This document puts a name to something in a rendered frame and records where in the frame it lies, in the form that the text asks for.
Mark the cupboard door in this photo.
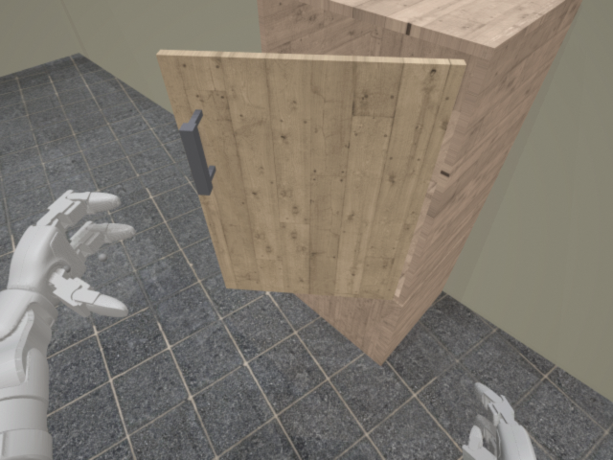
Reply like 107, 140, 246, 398
156, 50, 466, 300

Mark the handle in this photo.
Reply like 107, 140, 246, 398
179, 109, 216, 196

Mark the robot left hand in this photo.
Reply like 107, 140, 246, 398
7, 190, 136, 318

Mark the left robot forearm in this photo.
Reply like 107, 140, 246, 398
0, 288, 58, 460

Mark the robot right hand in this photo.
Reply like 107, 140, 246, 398
463, 382, 536, 460

